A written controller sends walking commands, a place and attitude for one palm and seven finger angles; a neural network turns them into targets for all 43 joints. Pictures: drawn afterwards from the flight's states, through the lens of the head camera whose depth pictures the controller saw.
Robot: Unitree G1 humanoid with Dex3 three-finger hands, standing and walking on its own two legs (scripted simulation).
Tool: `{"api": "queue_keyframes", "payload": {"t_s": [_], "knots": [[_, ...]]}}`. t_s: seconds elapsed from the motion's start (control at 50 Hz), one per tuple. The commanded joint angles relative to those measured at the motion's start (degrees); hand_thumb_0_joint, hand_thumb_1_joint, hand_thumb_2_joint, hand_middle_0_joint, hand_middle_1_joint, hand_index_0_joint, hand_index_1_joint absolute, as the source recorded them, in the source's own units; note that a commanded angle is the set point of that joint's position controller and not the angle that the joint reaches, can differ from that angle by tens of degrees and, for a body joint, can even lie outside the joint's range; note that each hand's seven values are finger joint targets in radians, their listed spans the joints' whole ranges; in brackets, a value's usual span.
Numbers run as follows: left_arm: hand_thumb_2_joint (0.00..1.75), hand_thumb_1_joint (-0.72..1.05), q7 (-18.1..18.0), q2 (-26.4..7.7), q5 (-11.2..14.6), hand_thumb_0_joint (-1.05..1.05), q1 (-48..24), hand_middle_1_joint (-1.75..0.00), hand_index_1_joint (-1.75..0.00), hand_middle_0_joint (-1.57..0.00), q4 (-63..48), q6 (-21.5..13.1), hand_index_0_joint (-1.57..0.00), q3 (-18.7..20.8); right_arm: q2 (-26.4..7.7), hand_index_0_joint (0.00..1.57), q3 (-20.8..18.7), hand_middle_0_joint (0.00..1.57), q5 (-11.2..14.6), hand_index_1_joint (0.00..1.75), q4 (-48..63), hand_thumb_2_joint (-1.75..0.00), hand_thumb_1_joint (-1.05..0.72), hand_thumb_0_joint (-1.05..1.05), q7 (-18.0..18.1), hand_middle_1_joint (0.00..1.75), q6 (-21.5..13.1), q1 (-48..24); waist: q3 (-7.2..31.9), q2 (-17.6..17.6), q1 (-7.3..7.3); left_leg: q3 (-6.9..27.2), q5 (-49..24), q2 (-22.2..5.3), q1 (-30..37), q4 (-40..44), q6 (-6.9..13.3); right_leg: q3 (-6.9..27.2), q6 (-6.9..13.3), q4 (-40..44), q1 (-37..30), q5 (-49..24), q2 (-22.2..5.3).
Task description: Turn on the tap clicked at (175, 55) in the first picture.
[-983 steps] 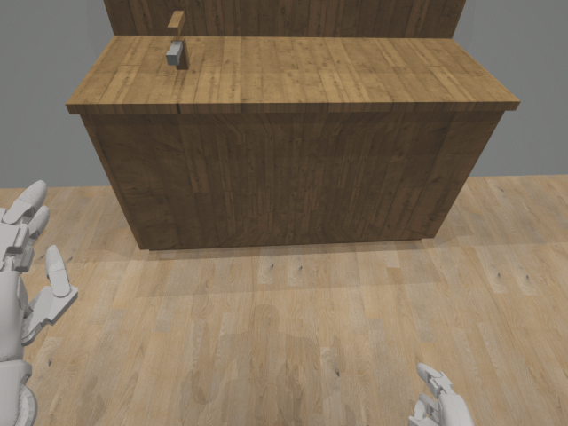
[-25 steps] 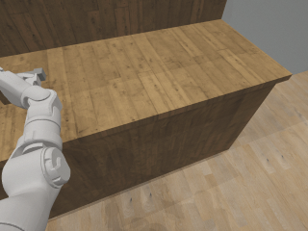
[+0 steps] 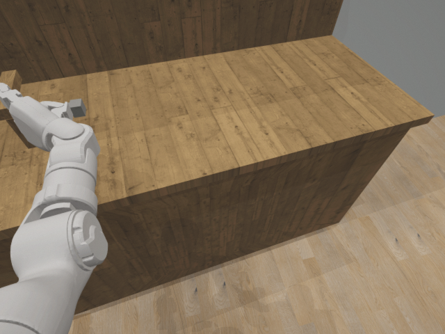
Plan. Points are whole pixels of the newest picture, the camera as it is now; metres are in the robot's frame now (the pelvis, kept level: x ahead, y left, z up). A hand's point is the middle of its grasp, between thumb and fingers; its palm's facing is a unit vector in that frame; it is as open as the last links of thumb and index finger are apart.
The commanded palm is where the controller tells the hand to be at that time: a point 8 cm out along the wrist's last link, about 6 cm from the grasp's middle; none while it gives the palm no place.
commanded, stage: lift the hand up off the lever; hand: left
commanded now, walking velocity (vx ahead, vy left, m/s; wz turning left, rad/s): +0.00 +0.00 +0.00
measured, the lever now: (77, 108) +0.58 +0.31 +0.08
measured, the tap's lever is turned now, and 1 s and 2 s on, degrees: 86 86 86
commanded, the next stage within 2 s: draw the hand back beside the body in 0.06 s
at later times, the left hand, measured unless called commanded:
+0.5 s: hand (63, 146) +0.40 +0.26 +0.15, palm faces +0.40 -0.89 -0.21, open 7.8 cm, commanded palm +0.35 +0.28 +0.17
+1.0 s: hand (37, 196) +0.28 +0.24 +0.17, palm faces +0.38 -0.90 -0.22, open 7.6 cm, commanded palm +0.23 +0.27 +0.18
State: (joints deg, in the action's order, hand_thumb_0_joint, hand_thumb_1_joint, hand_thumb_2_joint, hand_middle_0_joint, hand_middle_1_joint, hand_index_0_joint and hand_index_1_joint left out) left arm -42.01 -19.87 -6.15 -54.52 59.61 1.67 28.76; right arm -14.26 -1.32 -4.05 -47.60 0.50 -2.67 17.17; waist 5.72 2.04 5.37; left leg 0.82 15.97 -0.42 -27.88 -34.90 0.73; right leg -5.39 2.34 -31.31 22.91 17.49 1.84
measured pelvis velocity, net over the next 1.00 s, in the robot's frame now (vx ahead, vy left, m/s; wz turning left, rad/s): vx -0.01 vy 0.00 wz -0.06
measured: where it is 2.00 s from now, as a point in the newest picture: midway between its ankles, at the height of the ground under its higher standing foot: outside the picture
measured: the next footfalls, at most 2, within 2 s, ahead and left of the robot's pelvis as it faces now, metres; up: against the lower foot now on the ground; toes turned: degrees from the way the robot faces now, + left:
none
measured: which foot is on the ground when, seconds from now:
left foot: down 0.00-1.00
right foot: down 0.00-1.00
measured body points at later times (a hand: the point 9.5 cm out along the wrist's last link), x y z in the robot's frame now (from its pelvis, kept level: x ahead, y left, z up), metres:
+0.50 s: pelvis +0.00 +0.00 +0.01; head -0.01 -0.01 +0.46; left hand +0.37 +0.30 +0.16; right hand +0.06 -0.27 -0.11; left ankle +0.01 +0.11 -0.73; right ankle -0.02 -0.09 -0.73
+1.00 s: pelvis -0.01 +0.00 +0.02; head -0.04 -0.02 +0.47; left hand +0.26 +0.29 +0.18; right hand +0.17 -0.23 -0.06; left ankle +0.01 +0.11 -0.73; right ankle -0.02 -0.09 -0.73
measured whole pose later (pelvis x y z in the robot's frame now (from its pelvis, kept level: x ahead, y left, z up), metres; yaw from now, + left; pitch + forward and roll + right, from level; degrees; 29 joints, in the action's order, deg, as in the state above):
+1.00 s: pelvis -0.01 +0.00 +0.02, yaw -4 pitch -5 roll +0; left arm -6.6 -18.2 4.8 0.3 2.7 -4.8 15.2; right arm -12.9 2.4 0.9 -36.9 3.9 -5.9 9.4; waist -1.1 3.1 -3.1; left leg -3.2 10.2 -0.9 -5.5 -20.4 0.6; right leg -1.1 2.4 -18.5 2.7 11.1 2.5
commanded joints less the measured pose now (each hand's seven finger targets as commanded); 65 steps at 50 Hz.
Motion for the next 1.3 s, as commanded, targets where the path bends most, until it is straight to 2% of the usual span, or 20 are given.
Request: {"api": "queue_keyframes", "payload": {"t_s": [0.0, 0.1, 0.14, 0.16, 0.22, 0.3, 0.34, 0.36, 0.4, 0.44, 0.52, 0.6, 0.72, 0.92, 0.98, 1.02, 1.08, 1.14, 1.2, 1.28], "knots": [[0.90, 0.90, -1.15, -14.70, -2.81, 0.00, -26.65, -0.15, -0.15, -0.15, -12.05, -3.88, -0.15, -0.43, -8.74, 0.20, -3.08, 0.20, 0.06, 0.30, 4.51, -0.90, -0.90, 0.00, 0.30, 0.30, -0.91, 4.89, 19.77, 0.61, 0.27, 0.51, -18.95, -0.11, 10.92, 1.79, 0.58, 2.48, -1.50, 2.38, -6.68, -19.17, -0.49], [0.90, 0.90, -1.08, -15.52, -2.97, 0.00, -24.26, -0.15, -0.15, -0.15, -14.51, -4.48, -0.15, 0.67, -8.69, 0.20, -3.34, 0.20, 0.25, 0.30, 5.37, -0.90, -0.90, 0.00, 0.09, 0.30, -0.63, 4.71, 20.24, 1.47, -0.37, 0.01, -19.91, -0.37, 11.10, 1.59, 0.75, 2.62, -1.52, 2.17, -7.80, -20.26, -0.40], [0.90, 0.90, -0.68, -15.45, -3.01, 0.00, -25.37, -0.15, -0.15, -0.15, -14.39, -4.40, -0.15, -0.06, -8.83, 0.20, -3.29, 0.20, 0.42, 0.30, 5.03, -0.90, -0.90, 0.00, 0.35, 0.30, -0.46, 4.68, 18.47, 0.76, 0.54, 0.10, -18.86, -0.47, 10.40, 1.86, 0.92, 2.65, -1.68, 2.58, -7.42, -19.81, -0.54], [0.90, 0.90, 7.80, -13.43, -5.46, 0.00, -21.25, -0.15, -0.15, -0.15, -19.08, -4.95, -0.15, -8.90, -9.67, 0.20, -3.65, 0.20, 1.01, 0.30, 5.89, -0.90, -0.90, 0.00, 1.11, 0.30, 0.18, 4.96, 19.41, 1.58, 1.30, -0.54, -20.88, -0.74, 13.26, 1.70, 0.92, 3.91, -1.11, 1.42, -8.10, -23.17, -0.27], [0.90, 0.90, 19.67, -17.16, 0.27, 0.00, -11.70, -0.16, -0.16, -0.15, -28.86, -6.26, -0.15, -6.20, -9.38, 0.20, -3.27, 0.20, 3.33, 0.30, 9.33, -0.90, -0.90, 0.00, 3.21, 0.30, 0.68, 4.61, 23.03, 3.51, -2.42, -0.93, -24.11, -0.75, 17.80, 3.44, 1.26, 4.66, -0.51, 3.33, -14.35, -27.23, 0.11], [0.90, 0.90, 33.53, -17.23, 11.55, 0.00, 5.32, -0.17, -0.17, -0.16, -35.29, -5.16, -0.16, -3.15, -8.69, 0.20, -2.19, 0.20, 6.19, 0.30, 12.16, -0.90, -0.90, 0.00, 5.10, 0.30, 0.16, 1.36, 15.55, -1.58, -5.97, -2.00, -21.04, -0.70, 16.07, 6.46, 1.72, 4.96, -1.02, 5.35, -19.20, -30.12, 0.17], [0.90, 0.90, 33.20, -19.53, 13.70, 0.00, 8.58, -0.18, -0.18, -0.16, -39.91, -2.61, -0.16, 0.72, -7.92, 0.20, -1.38, 0.20, 6.70, 0.30, 13.41, -0.90, -0.90, 0.00, 5.53, 0.30, -0.36, -1.13, 12.98, 2.26, -7.92, -2.31, -18.47, -0.45, 15.41, 7.64, 1.48, 4.95, -1.13, 5.93, -19.36, -26.78, -0.21], [0.90, 0.90, 33.34, -27.45, 9.09, 0.00, 12.53, -0.18, -0.18, -0.16, -36.90, -5.00, -0.16, -1.51, -9.91, 0.20, -1.85, 0.20, 6.50, 0.30, 13.20, -0.90, -0.90, 0.00, 4.75, 0.30, -0.71, -0.51, 9.57, 3.74, -5.94, -3.60, -17.33, -0.78, 17.26, 9.76, 1.26, 6.07, -1.23, 7.63, -18.03, -26.32, -1.60], [0.90, 0.90, 33.84, -22.16, 9.42, 0.00, 11.32, -0.19, -0.19, -0.16, -40.26, -7.35, -0.16, -5.91, -9.50, 0.20, -1.76, 0.20, 6.77, 0.30, 14.55, -0.90, -0.90, 0.00, 4.28, 0.30, -1.57, -2.45, 7.31, 0.53, -5.00, -3.49, -15.56, -0.99, 17.96, 11.27, 1.29, 5.94, -1.33, 9.17, -17.21, -23.26, -1.09], [0.90, 0.90, 33.70, -23.19, 9.06, 0.00, 9.17, -0.19, -0.19, -0.16, -45.33, -9.04, -0.16, -5.66, -9.55, 0.20, -1.82, 0.20, 6.87, 0.30, 15.21, -0.90, -0.90, 0.00, 4.21, 0.30, -2.53, -3.95, 8.38, 2.39, -4.95, -3.57, -15.43, -0.91, 20.81, 11.81, 1.38, 6.30, -1.27, 10.38, -16.85, -21.74, -0.85], [0.90, 0.90, 33.93, -15.20, 9.23, 0.00, 8.94, -0.21, -0.21, -0.17, -46.94, -10.38, -0.17, -12.53, -9.21, 0.20, -1.50, 0.20, 7.09, 0.30, 15.32, -0.90, -0.90, 0.00, 4.04, 0.30, -4.27, -6.33, 4.60, 0.90, -3.67, -3.10, -11.23, -0.97, 23.79, 13.39, 1.46, 6.13, -1.15, 13.12, -12.55, -15.21, 0.06], [0.90, 0.90, 34.04, -12.86, 9.52, 0.00, 15.08, -0.22, -0.22, -0.17, -48.78, -10.79, -0.17, -13.37, -8.53, 0.20, -0.79, 0.20, 6.91, 0.30, 15.94, -0.90, -0.90, 0.00, 3.98, 0.30, -4.84, -8.77, 4.11, 0.77, -4.71, -2.57, -8.64, -0.56, 24.35, 14.71, 1.30, 5.87, -0.97, 13.83, -13.61, -12.14, -0.06], [0.90, 0.90, 34.64, -14.13, 10.28, 0.00, 26.45, -0.24, -0.24, -0.18, -56.64, -11.09, -0.18, -9.30, -7.79, 0.20, -0.20, 0.20, 6.26, 0.30, 17.59, -0.90, -0.90, 0.00, 3.87, 0.30, -4.90, -12.11, 4.87, 0.79, -7.09, -2.79, -12.07, -0.51, 25.64, 15.96, 0.80, 5.46, -0.77, 14.39, -17.72, -15.14, 0.02], [0.90, 0.90, 35.02, -10.95, 10.66, 0.00, 37.87, -0.27, -0.27, -0.19, -71.82, -10.69, -0.19, -8.99, -6.07, 0.20, 0.44, 0.20, 5.26, 0.30, 19.32, -0.90, -0.90, 0.00, 4.03, 0.30, -5.89, -14.70, 2.06, 3.87, -7.68, -3.32, -12.15, -0.51, 26.79, 16.95, 0.51, 5.46, -0.85, 15.97, -18.85, -14.82, 0.07], [0.90, 0.90, 34.99, -9.09, 10.89, 0.00, 43.28, -0.28, -0.28, -0.19, -73.46, -10.43, -0.19, -10.04, -5.87, 0.20, 0.43, 0.20, 5.04, 0.30, 19.22, -0.90, -0.90, 0.00, 3.91, 0.30, -6.34, -14.75, 0.52, 0.00, -7.73, -3.09, -12.06, -0.54, 25.84, 17.14, 0.62, 5.16, -1.11, 15.92, -19.17, -14.76, 0.07], [0.90, 0.90, 35.05, -9.48, 10.81, 0.00, 45.90, -0.28, -0.28, -0.19, -76.33, -10.48, -0.19, -9.52, -6.04, 0.20, 0.14, 0.20, 4.90, 0.30, 19.24, -0.90, -0.90, 0.00, 3.93, 0.30, -6.70, -15.24, 0.80, 1.48, -8.05, -3.54, -12.72, -0.31, 26.83, 16.78, 0.84, 5.51, -1.15, 16.22, -19.13, -15.63, -0.06], [0.90, 0.90, 35.00, -8.96, 10.89, 0.00, 52.33, -0.29, -0.29, -0.20, -78.56, -10.61, -0.20, -8.91, -5.72, 0.20, 0.07, 0.20, 4.65, 0.30, 19.18, -0.90, -0.90, 0.00, 3.71, 0.30, -6.98, -15.39, 0.22, -0.80, -8.55, -3.43, -12.74, -0.30, 25.73, 16.75, 0.82, 5.19, -1.26, 15.80, -19.90, -15.57, -0.21], [0.90, 0.90, 34.81, -9.69, 10.69, 0.00, 57.07, -0.30, -0.30, -0.20, -83.60, -11.12, -0.20, -7.62, -5.61, 0.20, -0.23, 0.20, 4.33, 0.30, 19.35, -0.90, -0.90, 0.00, 3.70, 0.30, -7.50, -15.28, 1.44, 0.68, -8.96, -3.55, -14.17, -0.10, 26.14, 16.25, 0.82, 5.26, -1.22, 15.35, -20.87, -17.18, -0.52], [0.90, 0.90, 35.06, -8.76, 10.83, 0.00, 62.64, -0.30, -0.30, -0.20, -86.16, -11.16, -0.20, -7.72, -5.35, 0.20, -0.44, 0.20, 4.23, 0.30, 19.58, -0.90, -0.90, 0.00, 3.53, 0.30, -7.70, -15.48, -0.43, -1.38, -8.99, -3.93, -13.60, -0.15, 25.11, 15.63, 0.89, 5.32, -1.57, 15.41, -20.08, -17.07, -0.78], [0.90, 0.90, 34.95, -8.10, 10.55, 0.00, 68.93, -0.30, -0.30, -0.20, -91.61, -11.55, -0.20, -7.78, -4.94, 0.20, -0.55, 0.20, 4.08, 0.30, 20.01, -0.90, -0.90, 0.00, 3.39, 0.30, -8.49, -15.37, -1.48, 1.53, -9.02, -4.01, -13.40, -0.07, 24.84, 15.03, 0.66, 5.27, -1.55, 15.22, -19.30, -16.40, -0.90]]}}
